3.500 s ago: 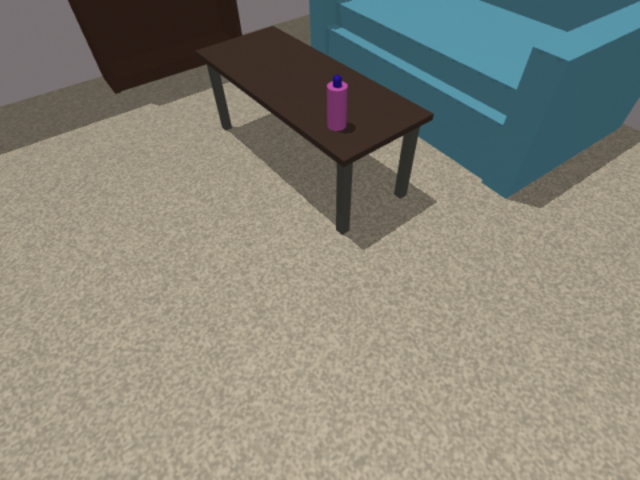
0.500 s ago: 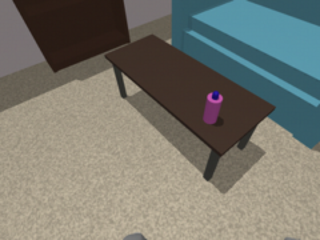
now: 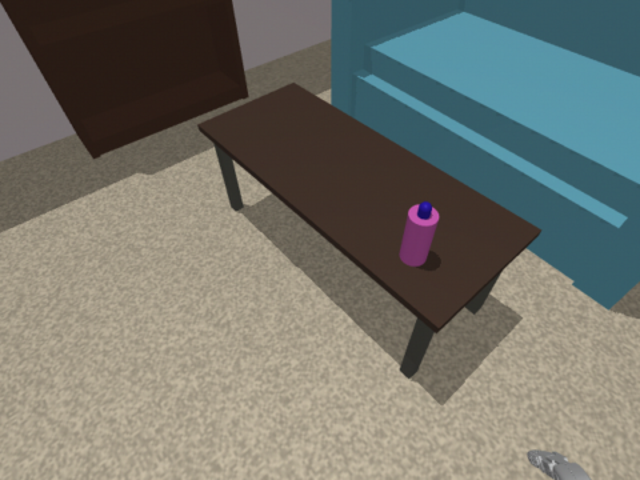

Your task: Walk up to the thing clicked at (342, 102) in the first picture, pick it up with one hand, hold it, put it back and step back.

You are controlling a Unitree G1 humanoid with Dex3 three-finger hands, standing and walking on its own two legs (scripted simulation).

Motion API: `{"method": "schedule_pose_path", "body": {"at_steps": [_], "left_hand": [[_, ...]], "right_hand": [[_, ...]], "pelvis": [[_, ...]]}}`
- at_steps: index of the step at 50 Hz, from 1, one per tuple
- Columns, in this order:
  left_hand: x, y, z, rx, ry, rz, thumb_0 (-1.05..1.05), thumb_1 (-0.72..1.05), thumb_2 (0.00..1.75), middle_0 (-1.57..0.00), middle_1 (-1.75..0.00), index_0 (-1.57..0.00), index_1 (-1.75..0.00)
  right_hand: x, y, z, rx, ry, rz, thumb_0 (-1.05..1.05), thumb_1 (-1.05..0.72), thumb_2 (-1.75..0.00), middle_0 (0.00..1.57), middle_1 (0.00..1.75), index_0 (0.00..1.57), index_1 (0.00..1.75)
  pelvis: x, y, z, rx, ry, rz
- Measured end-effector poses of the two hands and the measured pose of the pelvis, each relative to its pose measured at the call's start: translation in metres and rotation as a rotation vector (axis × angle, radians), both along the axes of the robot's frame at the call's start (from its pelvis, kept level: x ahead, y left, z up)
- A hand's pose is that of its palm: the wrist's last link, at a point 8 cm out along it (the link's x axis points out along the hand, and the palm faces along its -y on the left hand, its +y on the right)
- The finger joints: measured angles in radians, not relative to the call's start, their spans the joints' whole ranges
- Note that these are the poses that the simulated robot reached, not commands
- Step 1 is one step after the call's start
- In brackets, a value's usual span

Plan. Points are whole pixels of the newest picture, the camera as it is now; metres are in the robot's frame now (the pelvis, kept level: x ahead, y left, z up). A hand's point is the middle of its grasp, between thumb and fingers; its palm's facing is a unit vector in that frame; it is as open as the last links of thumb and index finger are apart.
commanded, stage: walk up
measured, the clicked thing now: (419, 231) +0.70 -0.21 -0.25
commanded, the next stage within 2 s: stand in 0.82 s
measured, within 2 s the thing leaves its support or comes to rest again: neither
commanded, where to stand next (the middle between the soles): +0.06 -0.02 m, yaw +1 degrees
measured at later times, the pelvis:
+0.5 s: pelvis +0.01 +0.00 +0.01, yaw +0 degrees
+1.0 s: pelvis +0.02 +0.00 +0.01, yaw +0 degrees
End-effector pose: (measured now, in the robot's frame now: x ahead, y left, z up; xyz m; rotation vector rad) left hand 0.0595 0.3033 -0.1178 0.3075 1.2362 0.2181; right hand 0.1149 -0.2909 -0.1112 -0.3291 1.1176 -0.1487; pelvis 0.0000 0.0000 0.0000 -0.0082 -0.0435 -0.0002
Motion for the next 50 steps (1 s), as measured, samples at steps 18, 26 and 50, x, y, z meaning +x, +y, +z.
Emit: {"method": "schedule_pose_path", "body": {"at_steps": [18, 26, 50], "left_hand": [[0.029, -0.009, 0.007, -0.023, -0.017, -0.024, 0.0, 0.9, 0.9, -0.21, -0.3, -0.21, -0.3], [0.027, -0.01, 0.004, -0.035, 0.007, -0.019, 0.0, 0.9, 0.9, -0.21, -0.3, -0.21, -0.3], [0.026, -0.005, 0.005, -0.014, 0.013, -0.007, 0.0, 0.9, 0.9, -0.21, -0.3, -0.21, -0.3]], "right_hand": [[-0.037, -0.012, 0.004, -0.017, 0.094, -0.071, 0.01, -0.9, -0.9, 0.21, 0.3, 0.2, 0.3], [-0.047, -0.008, 0.003, -0.017, 0.124, -0.081, 0.01, -0.9, -0.9, 0.21, 0.3, 0.2, 0.3], [-0.01, -0.002, 0.004, -0.005, 0.084, -0.054, 0.01, -0.9, -0.9, 0.21, 0.3, 0.2, 0.3]], "pelvis": [[0.004, -0.001, 0.009, 0.001, -0.001, -0.004], [0.007, 0.001, 0.01, 0.004, 0.009, -0.002], [0.019, 0.002, 0.011, 0.002, 0.018, 0.003]]}}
